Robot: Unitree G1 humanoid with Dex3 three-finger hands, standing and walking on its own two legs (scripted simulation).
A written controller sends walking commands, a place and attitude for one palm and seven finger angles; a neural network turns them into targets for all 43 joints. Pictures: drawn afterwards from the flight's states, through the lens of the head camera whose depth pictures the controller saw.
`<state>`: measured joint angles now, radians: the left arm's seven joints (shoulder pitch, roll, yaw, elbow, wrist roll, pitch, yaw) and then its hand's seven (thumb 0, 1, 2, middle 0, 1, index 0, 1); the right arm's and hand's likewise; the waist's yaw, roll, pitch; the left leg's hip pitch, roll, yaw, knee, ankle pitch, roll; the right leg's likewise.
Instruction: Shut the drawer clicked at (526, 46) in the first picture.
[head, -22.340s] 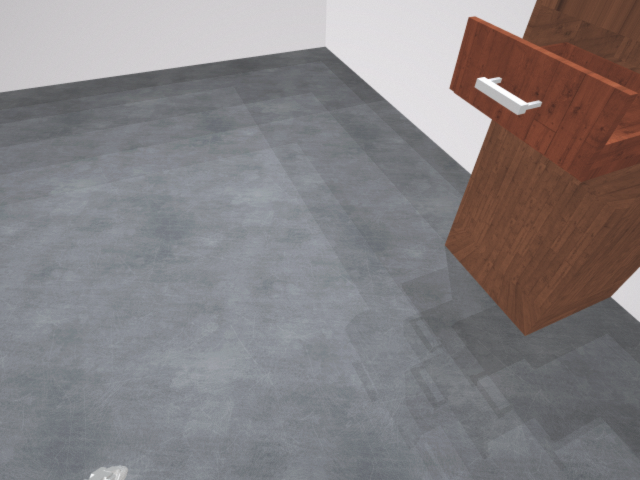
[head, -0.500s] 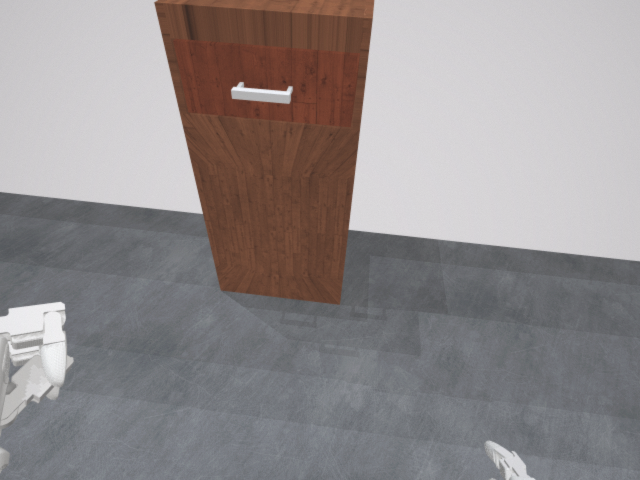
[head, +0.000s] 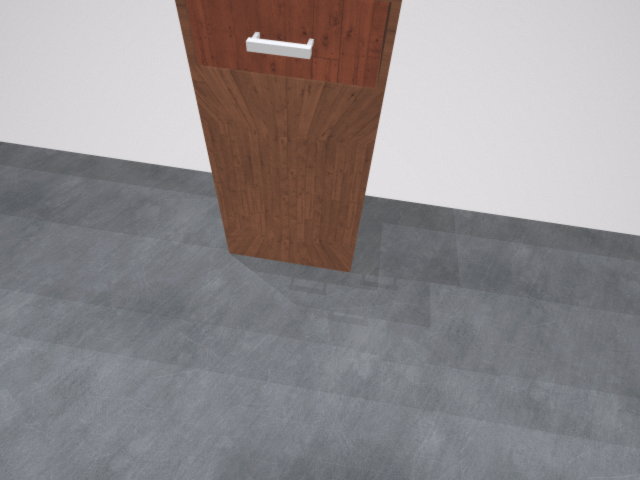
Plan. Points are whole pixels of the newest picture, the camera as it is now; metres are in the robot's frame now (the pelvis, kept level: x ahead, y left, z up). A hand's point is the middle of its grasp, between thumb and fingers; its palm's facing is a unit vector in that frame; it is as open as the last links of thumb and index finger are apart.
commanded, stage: let the arm hang, fingers relaxed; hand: left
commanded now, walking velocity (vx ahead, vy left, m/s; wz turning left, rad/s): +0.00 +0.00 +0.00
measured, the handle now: (281, 43) +0.94 +0.13 +0.09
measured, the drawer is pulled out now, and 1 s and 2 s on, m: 0.00 0.00 0.00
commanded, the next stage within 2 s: look to check the result in 0.78 s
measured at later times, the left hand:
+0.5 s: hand out of the picture +0.02 +0.21 -0.16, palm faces -0.01 -0.97 -0.25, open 7.1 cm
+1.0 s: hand out of the picture +0.05 +0.20 -0.16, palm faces -0.03 -0.97 -0.25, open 7.4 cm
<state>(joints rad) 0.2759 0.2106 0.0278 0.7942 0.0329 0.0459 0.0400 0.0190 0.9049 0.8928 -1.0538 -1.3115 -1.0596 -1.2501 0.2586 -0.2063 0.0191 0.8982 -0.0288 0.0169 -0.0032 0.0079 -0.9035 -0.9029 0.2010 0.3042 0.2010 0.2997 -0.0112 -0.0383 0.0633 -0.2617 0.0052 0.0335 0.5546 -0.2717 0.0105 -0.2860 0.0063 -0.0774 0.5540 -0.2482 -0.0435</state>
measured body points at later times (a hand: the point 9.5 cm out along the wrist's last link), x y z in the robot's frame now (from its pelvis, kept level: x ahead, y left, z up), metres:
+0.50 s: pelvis +0.00 +0.01 +0.01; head +0.01 +0.00 +0.46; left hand +0.03 +0.26 -0.14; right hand +0.01 -0.21 -0.16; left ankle +0.02 +0.11 -0.73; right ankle +0.03 -0.09 -0.73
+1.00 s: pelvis +0.01 +0.01 +0.01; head +0.02 +0.00 +0.46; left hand +0.05 +0.25 -0.14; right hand +0.00 -0.23 -0.15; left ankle +0.02 +0.11 -0.73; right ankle +0.03 -0.09 -0.73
